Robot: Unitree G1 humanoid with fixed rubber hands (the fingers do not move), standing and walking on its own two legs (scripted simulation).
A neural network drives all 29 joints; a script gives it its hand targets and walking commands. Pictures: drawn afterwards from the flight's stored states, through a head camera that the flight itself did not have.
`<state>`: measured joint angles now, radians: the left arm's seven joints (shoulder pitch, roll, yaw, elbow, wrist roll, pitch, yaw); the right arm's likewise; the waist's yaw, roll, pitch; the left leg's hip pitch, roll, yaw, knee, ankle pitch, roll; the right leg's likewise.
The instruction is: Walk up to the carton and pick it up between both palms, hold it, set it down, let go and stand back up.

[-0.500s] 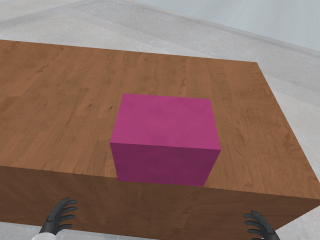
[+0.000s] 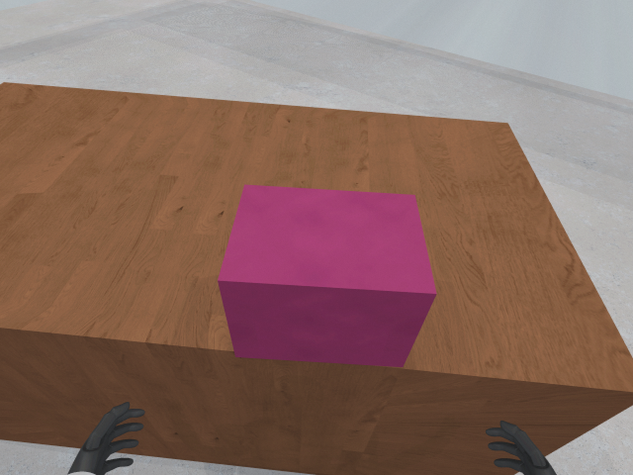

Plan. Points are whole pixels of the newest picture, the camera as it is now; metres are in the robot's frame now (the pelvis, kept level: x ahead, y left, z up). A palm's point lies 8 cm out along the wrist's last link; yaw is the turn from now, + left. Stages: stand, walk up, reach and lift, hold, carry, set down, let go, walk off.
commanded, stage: stand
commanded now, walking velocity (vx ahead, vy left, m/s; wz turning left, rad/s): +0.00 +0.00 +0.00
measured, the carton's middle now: (324, 276) +0.38 -0.01 +0.02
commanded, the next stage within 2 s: none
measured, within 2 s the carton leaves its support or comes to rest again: neither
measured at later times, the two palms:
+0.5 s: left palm out of the picture +0.13 +0.28 -0.07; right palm out of the picture +0.13 -0.28 -0.07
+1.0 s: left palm out of the picture +0.13 +0.28 -0.07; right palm out of the picture +0.13 -0.28 -0.07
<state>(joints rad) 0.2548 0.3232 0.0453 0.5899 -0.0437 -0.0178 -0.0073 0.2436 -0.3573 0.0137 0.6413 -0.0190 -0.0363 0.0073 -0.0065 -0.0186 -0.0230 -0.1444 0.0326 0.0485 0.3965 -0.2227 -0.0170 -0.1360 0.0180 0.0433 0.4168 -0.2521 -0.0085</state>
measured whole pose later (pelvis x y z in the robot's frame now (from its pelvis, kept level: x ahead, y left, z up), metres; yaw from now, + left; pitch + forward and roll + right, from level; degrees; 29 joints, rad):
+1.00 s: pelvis +0.00 +0.00 +0.00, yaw +0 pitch -2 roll +0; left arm 0.25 0.33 0.05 0.65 -0.04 -0.03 -0.01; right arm 0.24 -0.37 0.01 0.65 -0.02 -0.04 0.01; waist -0.01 -0.01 -0.02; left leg -0.14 0.03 0.05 0.40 -0.22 -0.02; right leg -0.14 0.02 0.04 0.42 -0.25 -0.01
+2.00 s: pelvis -0.01 +0.00 +0.00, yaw +0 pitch -2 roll +0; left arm 0.25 0.33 0.05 0.70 -0.04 -0.03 -0.01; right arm 0.24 -0.37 0.01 0.71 -0.02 -0.03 0.01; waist -0.01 -0.01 0.01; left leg -0.14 0.03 0.05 0.40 -0.21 -0.02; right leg -0.14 0.02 0.04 0.42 -0.24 -0.01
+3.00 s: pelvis -0.01 +0.00 +0.00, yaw +0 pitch -3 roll +0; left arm 0.22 0.34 0.05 0.76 -0.04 -0.02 -0.01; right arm 0.24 -0.37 0.01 0.74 -0.02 -0.03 0.01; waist -0.01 -0.01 0.02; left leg -0.14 0.03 0.05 0.40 -0.21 -0.02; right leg -0.14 0.02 0.04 0.42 -0.24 -0.01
